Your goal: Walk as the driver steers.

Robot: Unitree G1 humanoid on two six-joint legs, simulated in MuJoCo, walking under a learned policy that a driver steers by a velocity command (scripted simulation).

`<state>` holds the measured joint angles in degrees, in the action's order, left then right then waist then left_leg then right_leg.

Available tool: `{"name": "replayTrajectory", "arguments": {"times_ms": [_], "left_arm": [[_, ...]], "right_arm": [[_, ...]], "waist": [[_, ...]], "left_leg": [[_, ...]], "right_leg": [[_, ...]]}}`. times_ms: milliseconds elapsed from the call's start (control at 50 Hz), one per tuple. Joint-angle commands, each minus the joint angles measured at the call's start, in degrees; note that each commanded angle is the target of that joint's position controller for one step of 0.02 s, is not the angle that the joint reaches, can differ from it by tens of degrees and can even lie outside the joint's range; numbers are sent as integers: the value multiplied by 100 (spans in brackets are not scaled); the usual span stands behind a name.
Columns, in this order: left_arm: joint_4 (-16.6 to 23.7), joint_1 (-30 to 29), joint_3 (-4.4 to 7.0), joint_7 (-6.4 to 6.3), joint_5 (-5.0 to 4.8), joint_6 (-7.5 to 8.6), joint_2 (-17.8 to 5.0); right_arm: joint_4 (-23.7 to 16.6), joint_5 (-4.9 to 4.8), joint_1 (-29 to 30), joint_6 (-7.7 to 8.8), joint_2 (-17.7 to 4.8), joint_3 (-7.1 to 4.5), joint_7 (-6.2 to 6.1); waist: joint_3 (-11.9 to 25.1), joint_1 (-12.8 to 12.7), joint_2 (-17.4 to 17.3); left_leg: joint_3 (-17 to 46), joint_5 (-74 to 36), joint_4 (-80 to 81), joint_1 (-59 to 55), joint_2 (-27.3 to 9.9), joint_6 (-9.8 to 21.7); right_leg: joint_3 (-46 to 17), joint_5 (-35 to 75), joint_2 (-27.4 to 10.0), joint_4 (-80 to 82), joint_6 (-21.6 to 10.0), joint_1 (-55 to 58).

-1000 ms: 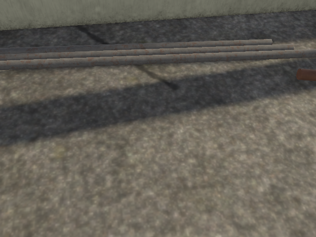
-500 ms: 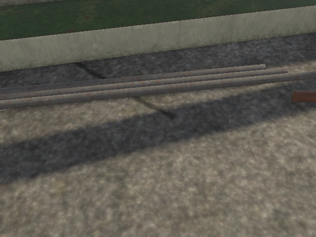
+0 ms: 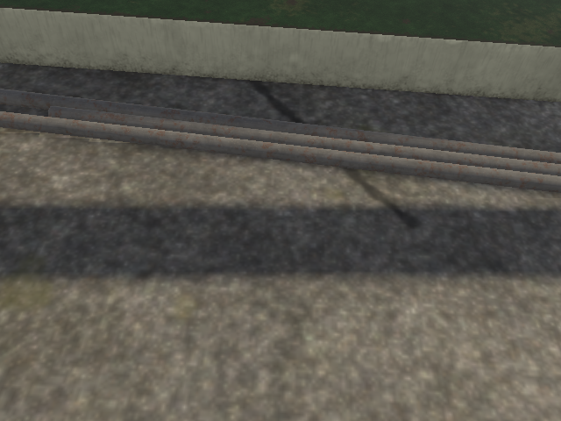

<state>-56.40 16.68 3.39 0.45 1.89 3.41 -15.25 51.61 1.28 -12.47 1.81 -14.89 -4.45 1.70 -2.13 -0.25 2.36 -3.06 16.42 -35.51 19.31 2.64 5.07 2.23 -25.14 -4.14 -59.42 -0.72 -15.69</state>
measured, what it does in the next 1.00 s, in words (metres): walks ahead: right foot, then left foot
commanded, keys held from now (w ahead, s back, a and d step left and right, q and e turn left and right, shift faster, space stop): w+e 0.10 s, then no key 0.90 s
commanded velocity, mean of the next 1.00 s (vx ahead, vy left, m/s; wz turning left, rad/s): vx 0.14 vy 0.00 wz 0.04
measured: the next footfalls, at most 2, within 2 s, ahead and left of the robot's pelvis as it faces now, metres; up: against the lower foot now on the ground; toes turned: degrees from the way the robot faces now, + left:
right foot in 0.38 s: +0.35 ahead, -0.06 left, +0.00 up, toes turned -2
left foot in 0.74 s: +0.28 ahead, +0.14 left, +0.00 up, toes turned +1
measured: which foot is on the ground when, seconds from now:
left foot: down 0.00-0.40, up 0.42-0.72, down 0.74-1.00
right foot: up 0.00-0.36, down 0.38-1.00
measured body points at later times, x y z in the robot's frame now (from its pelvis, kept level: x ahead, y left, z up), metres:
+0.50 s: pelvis +0.21 +0.00 +0.00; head +0.24 -0.01 +0.45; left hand +0.28 +0.24 -0.13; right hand +0.22 -0.24 -0.16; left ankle +0.08 +0.09 -0.65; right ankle +0.31 -0.06 -0.73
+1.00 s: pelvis +0.26 +0.03 +0.02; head +0.26 +0.03 +0.47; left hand +0.27 +0.26 -0.14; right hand +0.25 -0.19 -0.14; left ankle +0.24 +0.14 -0.73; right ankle +0.31 -0.06 -0.73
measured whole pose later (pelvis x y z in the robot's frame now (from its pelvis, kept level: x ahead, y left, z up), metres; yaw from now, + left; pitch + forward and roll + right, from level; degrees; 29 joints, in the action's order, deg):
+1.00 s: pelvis +0.26 +0.03 +0.02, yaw +1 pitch -1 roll +0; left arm -62.8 15.7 0.3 -1.3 0.4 0.6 -9.3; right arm 64.9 0.6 -18.8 1.2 -7.7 0.7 -2.3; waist -0.5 -0.8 0.4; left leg -0.8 14.0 -22.1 6.9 1.2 1.2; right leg 3.6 -7.7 1.1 -21.6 -2.6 -12.8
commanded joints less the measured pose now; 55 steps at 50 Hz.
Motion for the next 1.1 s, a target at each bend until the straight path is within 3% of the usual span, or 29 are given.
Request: {"name": "replayTrajectory", "arguments": {"times_ms": [20,60,120,180,260,300,360,380,400,420,440,460,480,500,520,580,660,720,740,760,780,800,840,920,1100], "left_arm": [[562,-432,13,132,-73,219,-337],[337,-92,3,159,54,68,-311],[413,-362,16,167,2,-103,-299],[568,-747,-31,128,-3,-112,-147],[693,-1212,-148,90,-68,-66,46],[622,-1049,-149,32,-71,-41,-11],[214,69,-43,-90,-43,65,-251],[45,587,-16,-133,-7,153,-295],[-67,1171,54,-179,70,200,-679],[-54,983,55,-151,-11,148,-832],[73,678,24,-91,-254,74,-599],[183,87,-32,-108,-265,21,-390],[248,-286,-132,-130,-210,-25,-100],[227,-369,-189,-178,-170,-40,26],[170,-416,-208,-213,-140,-63,51],[40,-236,-204,-206,-58,-52,-99],[-24,-221,-157,-186,-92,-165,-280],[-44,-350,-158,-195,-174,-288,-211],[-88,-265,-158,-192,-173,-310,-158],[-107,-102,-152,-179,-196,-335,-77],[-138,-69,-170,-162,-218,-356,52],[-207,-1,-189,-147,-187,-349,119],[-338,174,-201,-142,-142,-312,132],[-491,152,-234,-168,-146,-249,162],[-752,275,-289,-235,-150,-238,268]], "right_arm": [[-51,-21,-725,6,-753,-143,-98],[-68,-44,-523,123,-506,-32,-137],[132,-55,-910,275,-499,4,-130],[247,-52,-1070,283,-410,87,-160],[394,-43,-1139,241,-305,186,-239],[494,-33,-1169,226,-316,202,-288],[539,-37,-881,216,-392,189,-361],[553,-87,-789,218,-450,176,-348],[434,-160,-943,241,-330,218,-345],[710,-386,-2167,131,336,312,-317],[867,-167,-1905,-4,-174,209,-353],[756,-27,-1364,-44,-169,191,-326],[717,53,-1046,-72,-87,205,-300],[709,78,-874,-132,-47,201,-278],[788,86,-1030,-207,96,244,-263],[987,21,-1178,-355,268,314,-344],[1048,-12,-924,-418,202,340,-390],[1182,41,-1039,-355,278,388,-370],[1165,83,-1022,-306,231,408,-376],[1133,83,-949,-245,82,405,-390],[1166,-14,-810,-196,85,414,-388],[1158,-42,-701,-126,191,452,-388],[1144,-82,-596,-37,145,444,-402],[1224,-71,-878,-25,240,450,-413],[1305,-70,-1032,-33,294,459,-424]], "waist": [[-138,155,-312],[-38,-29,-580],[-172,-18,-458],[-251,10,-455],[-205,195,-701],[-116,163,-771],[208,-327,-723],[402,-616,-494],[1065,-655,75],[1927,-36,1134],[1884,-113,198],[1016,-32,109],[553,60,-106],[266,122,-11],[223,250,157],[392,257,219],[363,138,359],[23,234,135],[-168,205,-43],[-327,17,-310],[-507,-89,-768],[-417,-172,-871],[-216,-265,-768],[-184,-114,-371],[-164,-22,-266]], "left_leg": [[2750,630,2549,-1509,-1714,902],[1817,-648,2716,-1319,-1314,638],[1181,-2410,2740,-1542,-1280,624],[589,-4503,2445,-1671,-1138,521],[265,-5116,2170,-1671,-974,311],[340,-5435,1892,-1887,-1084,268],[505,-6024,718,-2168,-1146,171],[416,-5285,-111,-1960,-947,58],[258,-2980,-1454,-1191,-584,-77],[290,1980,-3097,-220,326,-236],[807,1866,-3348,-194,165,-214],[776,1626,-3394,101,20,-237],[772,1341,-3019,98,-160,-256],[754,1158,-2593,-69,-284,-303],[633,1010,-2221,-433,-308,-365],[369,1095,-1126,-744,-227,-474],[252,506,-258,-906,-292,-447],[228,-189,761,-1403,-348,-330],[515,-283,1243,-1356,-552,-278],[926,110,1568,-981,-816,-211],[1122,654,1869,-168,-888,-173],[1205,794,2147,190,-946,-228],[1122,493,2252,189,-895,-311],[938,-208,2004,-450,-811,-238],[851,-735,1894,-800,-816,-179]], "right_leg": [[-368,766,-274,-699,-237,-2357],[-219,1205,-336,-373,-166,-1822],[-82,1499,-307,-226,-94,-2123],[137,1778,-110,464,-10,-2188],[436,2474,267,2012,-94,-1427],[413,2487,416,2349,-215,-1080],[279,2269,658,2979,-483,-109],[109,3387,460,3680,-553,639],[-926,6076,-684,3316,-779,1884],[-2509,8401,-2096,3060,-2012,2889],[-2514,6889,-1878,3454,-2087,2202],[-2141,5344,-1633,3870,-1959,1403],[-1819,4246,-1363,4237,-1701,771],[-1472,3831,-1137,4484,-1488,309],[-1124,3547,-893,4591,-1308,-56],[-878,2989,-703,4588,-1154,-66],[-1108,684,-703,4876,-1018,-280],[-1119,-487,-591,4942,-634,-856],[-1094,-598,-504,4875,-426,-914],[-938,-309,-250,4742,-271,-756],[-645,393,6,4489,-218,-147],[-563,1026,40,4187,-219,514],[-555,1508,-6,4031,-239,996],[-609,1597,-77,4124,-245,641],[-587,1990,-102,4062,-200,606]]}}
